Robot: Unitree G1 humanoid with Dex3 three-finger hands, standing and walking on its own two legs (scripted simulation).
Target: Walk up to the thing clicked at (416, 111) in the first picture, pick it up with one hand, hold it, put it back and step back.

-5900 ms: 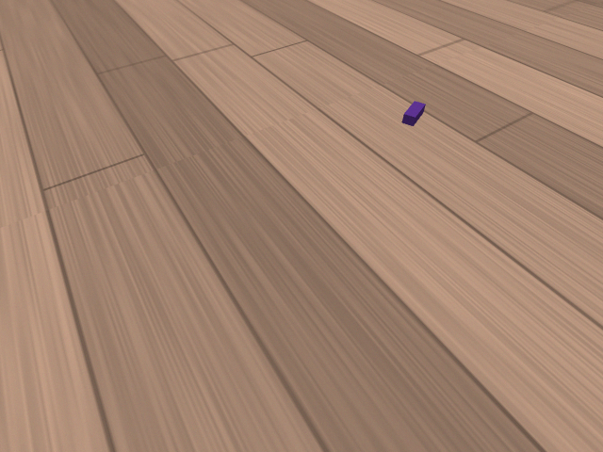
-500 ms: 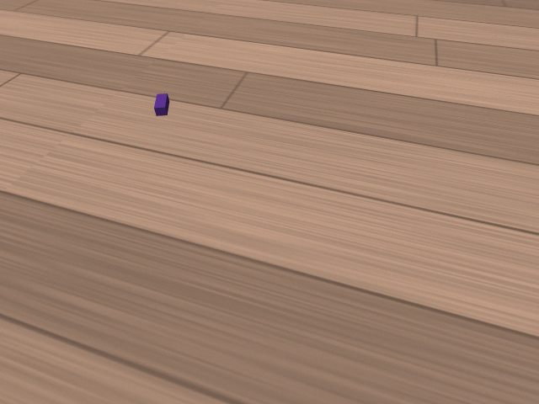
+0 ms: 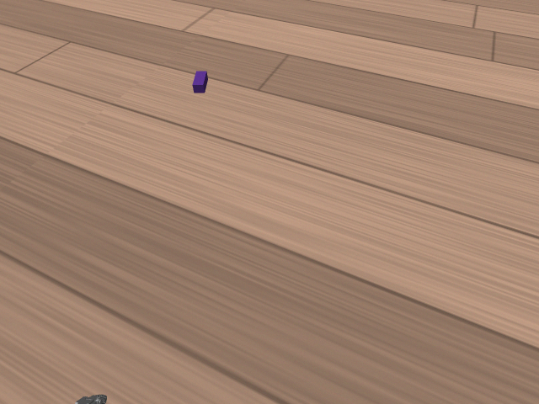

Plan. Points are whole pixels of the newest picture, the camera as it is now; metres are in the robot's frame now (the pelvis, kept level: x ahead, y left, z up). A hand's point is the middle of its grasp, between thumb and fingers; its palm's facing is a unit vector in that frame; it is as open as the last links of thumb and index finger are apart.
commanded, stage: walk up
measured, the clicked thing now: (200, 81) +2.11 +0.50 -0.74
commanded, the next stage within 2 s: stand in 1.10 s
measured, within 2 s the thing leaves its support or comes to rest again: neither
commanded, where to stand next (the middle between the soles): +0.05 -0.02 m, yaw +14 degrees
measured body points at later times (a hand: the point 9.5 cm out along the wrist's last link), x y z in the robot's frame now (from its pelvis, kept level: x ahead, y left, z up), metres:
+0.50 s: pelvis +0.01 +0.00 -0.01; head +0.04 +0.00 +0.44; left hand +0.04 +0.32 -0.13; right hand +0.16 -0.29 -0.13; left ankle -0.01 +0.12 -0.72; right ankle +0.02 -0.14 -0.74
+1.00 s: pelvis +0.00 -0.01 +0.00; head +0.00 +0.00 +0.45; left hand +0.02 +0.31 -0.12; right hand +0.17 -0.28 -0.12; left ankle -0.01 +0.12 -0.74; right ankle +0.02 -0.14 -0.74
